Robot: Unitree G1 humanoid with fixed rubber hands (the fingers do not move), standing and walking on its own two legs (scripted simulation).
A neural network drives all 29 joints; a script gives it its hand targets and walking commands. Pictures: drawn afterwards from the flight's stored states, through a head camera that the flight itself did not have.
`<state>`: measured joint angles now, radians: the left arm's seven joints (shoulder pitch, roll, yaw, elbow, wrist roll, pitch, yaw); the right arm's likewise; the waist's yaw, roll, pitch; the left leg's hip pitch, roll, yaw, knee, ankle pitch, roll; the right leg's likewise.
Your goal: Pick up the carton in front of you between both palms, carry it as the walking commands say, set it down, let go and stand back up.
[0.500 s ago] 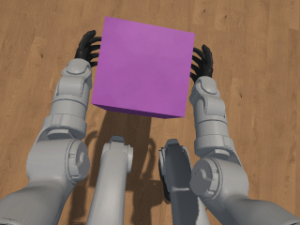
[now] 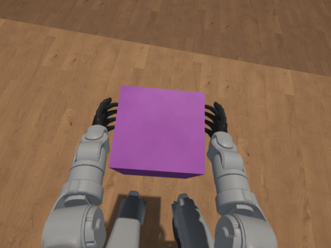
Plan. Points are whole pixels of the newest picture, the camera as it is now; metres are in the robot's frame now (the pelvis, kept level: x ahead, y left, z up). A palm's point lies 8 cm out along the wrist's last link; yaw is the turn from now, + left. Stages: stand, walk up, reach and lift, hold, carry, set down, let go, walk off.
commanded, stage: reach and lift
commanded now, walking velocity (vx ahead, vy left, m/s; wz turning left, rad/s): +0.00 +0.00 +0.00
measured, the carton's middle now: (158, 139) +0.40 +0.02 -0.13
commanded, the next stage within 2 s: hold in 1.72 s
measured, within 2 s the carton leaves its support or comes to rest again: neither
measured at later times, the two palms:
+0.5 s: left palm (85, 118) +0.36 +0.16 +0.10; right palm (253, 117) +0.36 -0.14 +0.11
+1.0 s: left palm (71, 113) +0.33 +0.15 +0.17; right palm (283, 110) +0.34 -0.15 +0.19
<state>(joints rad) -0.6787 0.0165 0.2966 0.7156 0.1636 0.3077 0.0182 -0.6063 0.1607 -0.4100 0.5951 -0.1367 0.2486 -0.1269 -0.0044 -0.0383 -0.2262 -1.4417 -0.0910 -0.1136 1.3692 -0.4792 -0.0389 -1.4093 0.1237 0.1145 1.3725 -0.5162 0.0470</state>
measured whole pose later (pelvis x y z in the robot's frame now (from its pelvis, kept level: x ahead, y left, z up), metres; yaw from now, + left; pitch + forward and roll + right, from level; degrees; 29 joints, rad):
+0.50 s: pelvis +0.05 +0.00 +0.13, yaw +1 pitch +13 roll +0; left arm -0.31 -0.10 0.25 0.55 0.18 0.37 0.05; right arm -0.31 0.17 -0.31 0.52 -0.18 0.32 -0.07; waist -0.01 -0.02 -0.16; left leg -0.64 -0.07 -0.14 0.74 -0.32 -0.02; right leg -0.61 0.07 0.15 0.74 -0.35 0.02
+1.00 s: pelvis +0.04 +0.00 +0.15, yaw +1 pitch -3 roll +0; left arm -0.31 -0.16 0.29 0.42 0.30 0.63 0.02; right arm -0.35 0.18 -0.33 0.44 -0.31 0.58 -0.01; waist 0.00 -0.01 -0.03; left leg -0.20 -0.05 -0.14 0.47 -0.21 -0.02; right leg -0.18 0.05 0.15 0.48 -0.24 0.01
